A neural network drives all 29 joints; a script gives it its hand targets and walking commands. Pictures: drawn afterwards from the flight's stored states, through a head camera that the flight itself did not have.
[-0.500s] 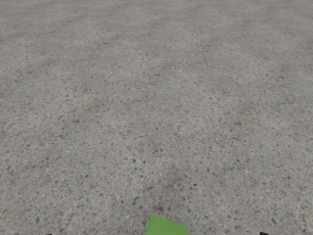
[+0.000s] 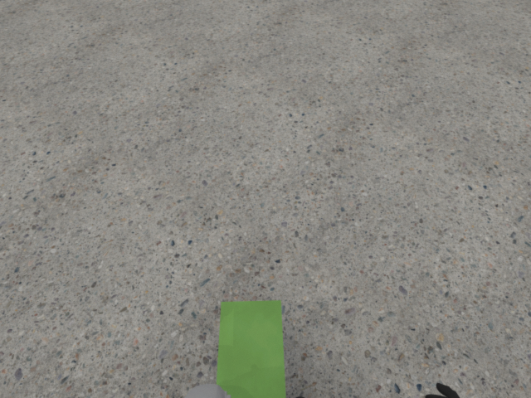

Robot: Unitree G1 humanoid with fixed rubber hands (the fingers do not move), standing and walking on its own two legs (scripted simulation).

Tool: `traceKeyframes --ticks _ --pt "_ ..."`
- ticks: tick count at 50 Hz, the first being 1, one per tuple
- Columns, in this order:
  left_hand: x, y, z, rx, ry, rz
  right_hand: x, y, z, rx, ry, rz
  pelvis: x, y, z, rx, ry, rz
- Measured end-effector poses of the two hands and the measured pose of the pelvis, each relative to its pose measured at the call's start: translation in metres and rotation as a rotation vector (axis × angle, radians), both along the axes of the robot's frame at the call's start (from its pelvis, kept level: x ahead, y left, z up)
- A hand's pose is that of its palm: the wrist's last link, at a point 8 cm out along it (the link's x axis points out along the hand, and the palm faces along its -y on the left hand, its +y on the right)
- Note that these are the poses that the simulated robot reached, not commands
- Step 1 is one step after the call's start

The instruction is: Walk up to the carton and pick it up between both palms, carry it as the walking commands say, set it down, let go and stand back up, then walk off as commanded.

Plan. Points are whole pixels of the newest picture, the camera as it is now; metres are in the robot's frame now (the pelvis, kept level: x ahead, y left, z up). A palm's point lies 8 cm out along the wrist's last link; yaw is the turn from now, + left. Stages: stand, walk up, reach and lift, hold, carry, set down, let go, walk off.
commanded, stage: walk off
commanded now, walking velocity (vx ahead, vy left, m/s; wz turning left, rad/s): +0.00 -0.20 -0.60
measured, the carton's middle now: (253, 358) +0.29 +0.07 -0.62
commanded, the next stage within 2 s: none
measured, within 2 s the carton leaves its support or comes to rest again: neither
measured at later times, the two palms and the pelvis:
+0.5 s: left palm (199, 392) +0.15 +0.12 -0.12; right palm out of the picture -0.13 -0.39 -0.10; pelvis -0.06 -0.09 +0.00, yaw -18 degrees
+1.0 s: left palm out of the picture +0.09 -0.01 -0.15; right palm out of the picture -0.20 -0.46 -0.10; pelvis -0.12 -0.18 +0.00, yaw -35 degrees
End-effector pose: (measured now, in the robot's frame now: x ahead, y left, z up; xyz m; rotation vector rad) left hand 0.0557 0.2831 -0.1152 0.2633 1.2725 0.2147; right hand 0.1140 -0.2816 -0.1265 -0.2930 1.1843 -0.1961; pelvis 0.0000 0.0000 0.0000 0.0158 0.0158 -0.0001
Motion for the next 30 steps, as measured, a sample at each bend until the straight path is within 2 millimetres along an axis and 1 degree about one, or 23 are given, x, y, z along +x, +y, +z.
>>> traceKeyframes --ticks 3,5,6,8,10,12,14,17,19,21,24,27,29,30 --pt "0.001 -0.008 -0.006 -0.023 -0.011 -0.027 -0.013 -0.002 0.005 -0.007 -0.025 -0.038 -0.008 -0.005 -0.001 -0.013 -0.005 -0.032" --pt "0.004 -0.013 -0.013 -0.046 -0.017 -0.045 -0.03 -0.004 0.008 -0.019 -0.031 -0.07 -0.014 -0.007 -0.003 -0.023 -0.007 -0.054" --pt "0.006 -0.016 -0.017 -0.06 -0.023 -0.055 -0.042 -0.006 0.01 -0.03 -0.029 -0.09 -0.017 -0.007 -0.004 -0.029 -0.007 -0.065" --pt "0.014 -0.024 -0.023 -0.087 -0.04 -0.08 -0.075 -0.014 0.014 -0.062 -0.003 -0.134 -0.023 -0.009 -0.005 -0.04 -0.008 -0.089" --pt "0.025 -0.035 -0.02 -0.105 -0.051 -0.131 -0.114 -0.024 0.024 -0.094 0.047 -0.185 -0.027 -0.013 0.002 -0.046 -0.01 -0.12" --pt "0.037 -0.044 -0.015 -0.124 -0.077 -0.173 -0.146 -0.036 0.034 -0.12 0.086 -0.232 -0.031 -0.018 0.007 -0.054 -0.014 -0.145" --pt "0.045 -0.051 -0.012 -0.134 -0.092 -0.203 -0.167 -0.047 0.041 -0.139 0.099 -0.271 -0.034 -0.024 0.009 -0.062 -0.016 -0.171" --pt "0.052 -0.065 -0.012 -0.138 -0.092 -0.237 -0.187 -0.06 0.046 -0.146 0.094 -0.31 -0.039 -0.035 0.01 -0.074 -0.017 -0.208" --pt "0.058 -0.082 -0.012 -0.143 -0.093 -0.268 -0.198 -0.068 0.045 -0.139 0.09 -0.333 -0.043 -0.045 0.009 -0.078 -0.016 -0.233" --pt "0.068 -0.104 -0.012 -0.147 -0.103 -0.31 -0.211 -0.077 0.041 -0.124 0.088 -0.36 -0.048 -0.057 0.007 -0.079 -0.015 -0.257" --pt "0.088 -0.146 -0.008 -0.142 -0.144 -0.382 -0.236 -0.097 0.029 -0.091 0.096 -0.41 -0.056 -0.08 0.002 -0.07 -0.011 -0.294" --pt "0.105 -0.19 -0.005 -0.11 -0.198 -0.456 -0.264 -0.125 0.009 -0.06 0.11 -0.465 -0.065 -0.109 -0.009 -0.05 -0.002 -0.336" --pt "0.104 -0.212 -0.002 -0.092 -0.203 -0.491 -0.277 -0.141 -0.004 -0.044 0.126 -0.483 -0.071 -0.122 -0.014 -0.058 0.0 -0.36" --pt "0.099 -0.218 0.0 -0.087 -0.195 -0.499 -0.28 -0.146 -0.006 -0.036 0.128 -0.495 -0.074 -0.128 -0.012 -0.051 0.001 -0.368"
